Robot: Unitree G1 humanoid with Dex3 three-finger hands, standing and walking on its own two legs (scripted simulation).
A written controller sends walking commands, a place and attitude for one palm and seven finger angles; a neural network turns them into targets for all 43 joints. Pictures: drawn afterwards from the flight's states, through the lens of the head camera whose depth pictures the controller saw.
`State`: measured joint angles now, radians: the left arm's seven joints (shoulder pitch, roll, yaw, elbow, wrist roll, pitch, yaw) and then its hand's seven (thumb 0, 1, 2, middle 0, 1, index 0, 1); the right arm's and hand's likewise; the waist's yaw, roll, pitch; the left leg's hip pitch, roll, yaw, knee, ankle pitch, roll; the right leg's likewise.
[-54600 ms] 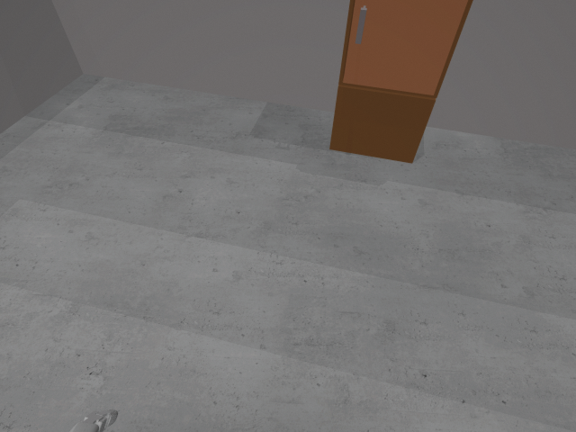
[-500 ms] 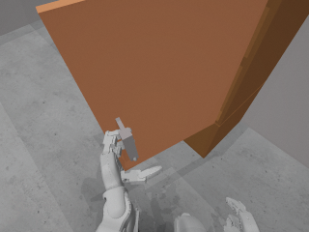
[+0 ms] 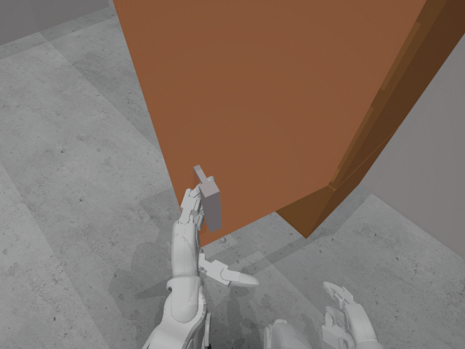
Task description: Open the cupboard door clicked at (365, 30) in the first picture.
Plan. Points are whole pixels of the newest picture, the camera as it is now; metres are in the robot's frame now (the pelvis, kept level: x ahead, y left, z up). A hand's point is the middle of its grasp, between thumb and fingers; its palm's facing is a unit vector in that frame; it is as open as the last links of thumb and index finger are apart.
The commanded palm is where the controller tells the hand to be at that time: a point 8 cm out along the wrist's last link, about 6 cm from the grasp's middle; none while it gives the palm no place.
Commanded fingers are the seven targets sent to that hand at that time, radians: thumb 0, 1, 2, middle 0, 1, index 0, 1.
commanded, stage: slide the hand sideways off the handle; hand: left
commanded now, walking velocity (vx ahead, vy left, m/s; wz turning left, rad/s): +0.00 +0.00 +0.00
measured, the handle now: (206, 199) +0.36 +0.06 +0.04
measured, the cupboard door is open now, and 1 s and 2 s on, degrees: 75 77 77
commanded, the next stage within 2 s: draw the hand back to the body in 1.12 s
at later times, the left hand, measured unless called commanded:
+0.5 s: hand (209, 270) +0.24 +0.05 +0.03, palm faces -0.16 -0.99 -0.01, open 16.3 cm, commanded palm +0.23 +0.11 +0.03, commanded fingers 0.00 -0.50 0.30 -0.15 -0.30 -0.15 -0.30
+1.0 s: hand (171, 286) +0.22 +0.10 +0.03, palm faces -0.11 -0.99 -0.02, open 16.3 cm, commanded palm +0.20 +0.16 +0.03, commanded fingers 0.00 -0.50 0.30 -0.15 -0.30 -0.15 -0.30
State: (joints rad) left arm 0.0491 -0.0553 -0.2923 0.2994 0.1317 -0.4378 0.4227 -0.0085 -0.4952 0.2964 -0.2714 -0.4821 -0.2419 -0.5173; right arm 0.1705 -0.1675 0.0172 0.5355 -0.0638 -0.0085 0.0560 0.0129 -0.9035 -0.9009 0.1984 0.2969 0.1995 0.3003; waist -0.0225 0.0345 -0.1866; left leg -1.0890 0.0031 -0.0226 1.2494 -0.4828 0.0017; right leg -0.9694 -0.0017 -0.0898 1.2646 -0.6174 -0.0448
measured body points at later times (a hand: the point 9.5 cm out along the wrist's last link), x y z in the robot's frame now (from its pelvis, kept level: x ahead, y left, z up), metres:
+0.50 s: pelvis +0.00 +0.01 -0.01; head +0.07 +0.01 +0.43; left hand +0.25 +0.10 +0.03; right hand +0.17 -0.21 -0.10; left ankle +0.06 +0.12 -0.63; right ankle +0.00 -0.10 -0.63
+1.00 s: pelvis +0.00 +0.00 -0.02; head +0.08 -0.01 +0.43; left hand +0.22 +0.16 +0.04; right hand +0.19 -0.23 -0.10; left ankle +0.06 +0.12 -0.63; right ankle +0.00 -0.10 -0.63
